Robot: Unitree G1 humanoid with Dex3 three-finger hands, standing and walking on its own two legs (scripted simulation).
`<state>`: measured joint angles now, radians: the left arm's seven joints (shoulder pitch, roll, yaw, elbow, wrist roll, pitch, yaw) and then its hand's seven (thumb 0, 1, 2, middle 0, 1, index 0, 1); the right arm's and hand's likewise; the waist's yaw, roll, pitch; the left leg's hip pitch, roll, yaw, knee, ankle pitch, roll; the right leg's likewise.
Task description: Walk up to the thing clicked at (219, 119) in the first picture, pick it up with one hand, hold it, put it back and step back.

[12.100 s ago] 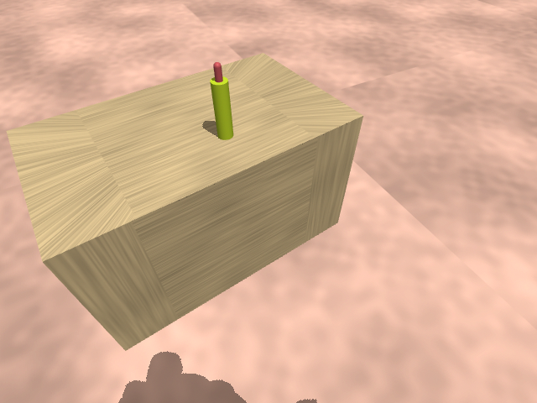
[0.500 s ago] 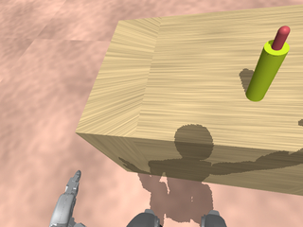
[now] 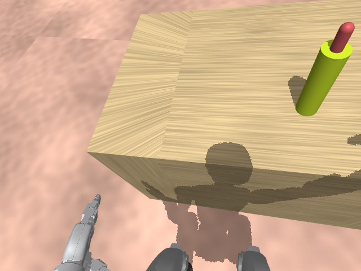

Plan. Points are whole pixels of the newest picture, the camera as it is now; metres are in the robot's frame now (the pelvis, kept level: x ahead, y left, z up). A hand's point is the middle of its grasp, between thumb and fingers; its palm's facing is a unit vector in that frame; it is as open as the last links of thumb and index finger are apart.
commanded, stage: approach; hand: right
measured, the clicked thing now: (323, 75) +0.56 -0.23 +0.03
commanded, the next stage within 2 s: close in in 0.12 s
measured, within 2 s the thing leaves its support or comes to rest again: neither
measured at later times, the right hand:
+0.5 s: hand (334, 103) +0.53 -0.27 -0.03, palm faces +0.21 +0.98 +0.02, open 17.5 cm
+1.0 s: hand (312, 101) +0.53 -0.22 -0.02, palm faces +0.22 +0.97 +0.01, open 17.3 cm
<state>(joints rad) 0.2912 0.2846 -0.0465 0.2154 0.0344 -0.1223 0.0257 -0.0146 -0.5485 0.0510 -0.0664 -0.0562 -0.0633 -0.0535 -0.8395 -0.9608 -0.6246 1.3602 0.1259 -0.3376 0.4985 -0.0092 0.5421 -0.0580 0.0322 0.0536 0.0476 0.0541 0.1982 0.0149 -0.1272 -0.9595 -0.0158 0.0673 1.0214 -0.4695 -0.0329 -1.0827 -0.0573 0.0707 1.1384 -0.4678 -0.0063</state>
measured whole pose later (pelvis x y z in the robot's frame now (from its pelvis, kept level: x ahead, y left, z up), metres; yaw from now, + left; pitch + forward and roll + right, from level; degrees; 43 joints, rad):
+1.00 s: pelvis -0.01 +0.01 -0.04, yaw +3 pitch +28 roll +7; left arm 0.37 0.25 0.01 -0.10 0.09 0.02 -0.04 -0.01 -0.56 0.06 -0.06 -0.06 -0.06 -0.06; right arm -0.86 -0.65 -0.57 1.20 -0.02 -0.45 0.08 -0.01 0.49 -0.05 0.05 0.05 0.05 0.05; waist 0.31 0.00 -0.15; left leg -1.18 -0.05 0.07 1.22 -0.53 -0.02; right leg -1.29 -0.09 0.08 1.33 -0.53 0.01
